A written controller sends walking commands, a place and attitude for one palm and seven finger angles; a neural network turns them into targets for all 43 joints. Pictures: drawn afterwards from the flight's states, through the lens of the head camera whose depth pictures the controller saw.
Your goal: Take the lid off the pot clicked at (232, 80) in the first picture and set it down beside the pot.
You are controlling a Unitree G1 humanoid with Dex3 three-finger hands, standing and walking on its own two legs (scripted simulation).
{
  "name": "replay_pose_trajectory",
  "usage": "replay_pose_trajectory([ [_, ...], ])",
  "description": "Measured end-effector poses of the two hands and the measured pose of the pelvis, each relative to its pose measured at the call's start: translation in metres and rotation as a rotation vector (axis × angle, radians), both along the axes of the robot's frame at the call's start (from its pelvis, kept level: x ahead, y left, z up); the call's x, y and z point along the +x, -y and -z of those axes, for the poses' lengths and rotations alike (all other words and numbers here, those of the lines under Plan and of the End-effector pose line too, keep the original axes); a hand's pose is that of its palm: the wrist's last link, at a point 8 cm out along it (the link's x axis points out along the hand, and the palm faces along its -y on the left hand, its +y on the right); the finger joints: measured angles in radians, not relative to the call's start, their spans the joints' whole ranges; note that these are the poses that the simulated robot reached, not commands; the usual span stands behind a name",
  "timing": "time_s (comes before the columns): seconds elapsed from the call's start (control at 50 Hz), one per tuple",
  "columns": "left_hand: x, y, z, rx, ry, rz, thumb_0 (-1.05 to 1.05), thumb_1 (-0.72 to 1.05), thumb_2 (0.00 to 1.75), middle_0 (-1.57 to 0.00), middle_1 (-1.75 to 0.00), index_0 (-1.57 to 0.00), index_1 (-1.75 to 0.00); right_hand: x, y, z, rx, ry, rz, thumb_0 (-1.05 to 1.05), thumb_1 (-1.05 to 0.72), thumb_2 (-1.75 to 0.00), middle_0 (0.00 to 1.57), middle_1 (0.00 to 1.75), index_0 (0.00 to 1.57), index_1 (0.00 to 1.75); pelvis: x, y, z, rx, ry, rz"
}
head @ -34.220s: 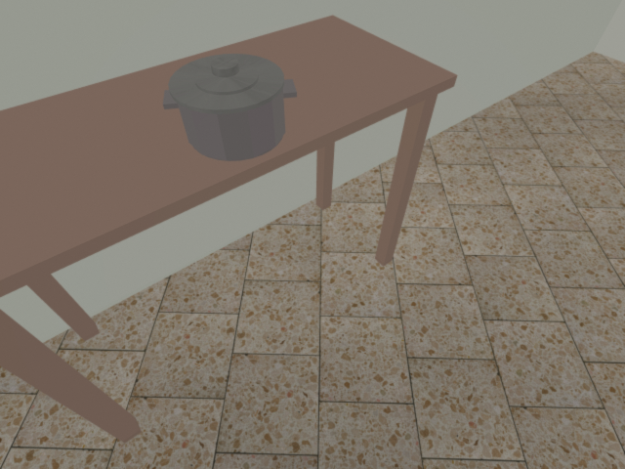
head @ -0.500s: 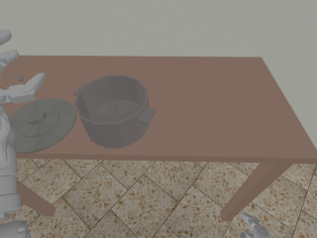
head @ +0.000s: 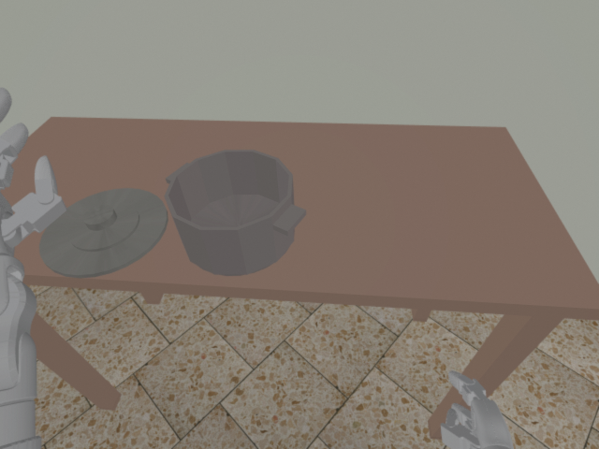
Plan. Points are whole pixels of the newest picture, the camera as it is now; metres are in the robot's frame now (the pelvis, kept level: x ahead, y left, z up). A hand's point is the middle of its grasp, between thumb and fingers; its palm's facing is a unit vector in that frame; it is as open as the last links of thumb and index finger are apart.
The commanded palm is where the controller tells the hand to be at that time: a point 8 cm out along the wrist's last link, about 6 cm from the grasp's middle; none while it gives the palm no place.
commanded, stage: draw the hand back to the body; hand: left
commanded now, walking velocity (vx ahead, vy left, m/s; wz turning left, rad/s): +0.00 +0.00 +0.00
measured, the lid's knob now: (100, 217) +0.43 +0.41 +0.05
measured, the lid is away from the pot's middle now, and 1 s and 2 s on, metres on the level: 0.24 0.24 0.24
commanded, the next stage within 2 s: step back with the hand held close in 0.86 s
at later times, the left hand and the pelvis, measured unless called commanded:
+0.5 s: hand (15, 264) +0.20 +0.28 +0.23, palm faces +0.47 -0.84 -0.27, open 7.5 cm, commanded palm +0.14 +0.31 +0.23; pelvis -0.02 +0.02 +0.00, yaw +0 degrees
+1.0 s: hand (0, 296) +0.17 +0.27 +0.23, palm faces +0.47 -0.82 -0.32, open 7.4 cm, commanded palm +0.11 +0.31 +0.23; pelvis -0.02 +0.03 +0.00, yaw +0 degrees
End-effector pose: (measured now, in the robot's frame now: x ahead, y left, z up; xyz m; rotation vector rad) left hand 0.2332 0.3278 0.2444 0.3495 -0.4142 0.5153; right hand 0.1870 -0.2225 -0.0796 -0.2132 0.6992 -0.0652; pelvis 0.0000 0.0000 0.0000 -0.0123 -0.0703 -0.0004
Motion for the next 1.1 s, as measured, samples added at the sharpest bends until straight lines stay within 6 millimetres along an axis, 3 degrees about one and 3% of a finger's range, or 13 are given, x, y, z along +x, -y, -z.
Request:
replay_pose_trajectory([
  [0.16,-0.027,0.006,0.001,0.023,0.013,0.03,0.01,0.83,0.89,-0.22,-0.33,-0.22,-0.33,-0.013,-0.013,0.0,0.006,0.006,-0.013,0.02,-0.9,-0.9,0.2,0.3,0.2,0.3,-0.009,-0.006,0.0,0.0,0.022,0.004],
  [0.4,-0.062,0.011,0.004,0.068,0.02,0.079,0.01,0.88,0.9,-0.21,-0.31,-0.2,-0.31,-0.03,-0.021,-0.001,-0.009,0.006,-0.014,0.02,-0.9,-0.9,0.2,0.3,0.2,0.3,-0.018,-0.017,0.0,-0.002,0.045,0.007],
  [0.7,-0.104,0.018,0.006,0.124,0.015,0.102,0.01,0.89,0.9,-0.21,-0.3,-0.2,-0.3,-0.023,-0.039,-0.01,-0.01,0.055,-0.058,0.02,-0.9,-0.9,0.2,0.3,0.2,0.3,-0.021,-0.028,0.002,-0.008,0.056,0.002],
  [0.9,-0.114,0.019,0.003,0.154,0.017,0.09,0.01,0.88,0.9,-0.21,-0.31,-0.21,-0.3,-0.017,-0.05,-0.01,-0.003,0.064,-0.088,0.02,-0.9,-0.9,0.2,0.3,0.2,0.3,-0.02,-0.029,0.002,-0.009,0.054,-0.004],
  [0.98,-0.11,0.021,0.006,0.133,0.016,0.093,0.01,0.89,0.9,-0.21,-0.3,-0.21,-0.3,-0.017,-0.051,-0.009,-0.003,0.058,-0.093,0.02,-0.9,-0.9,0.2,0.3,0.2,0.3,-0.02,-0.029,0.002,-0.009,0.051,-0.005],
  [1.1,-0.099,0.019,-0.004,0.235,0.039,0.098,0.01,0.88,0.9,-0.21,-0.3,-0.21,-0.3,-0.022,-0.043,-0.01,-0.005,0.03,-0.046,0.02,-0.9,-0.9,0.2,0.3,0.2,0.3,-0.022,-0.029,0.003,-0.012,-0.01,0.011],
])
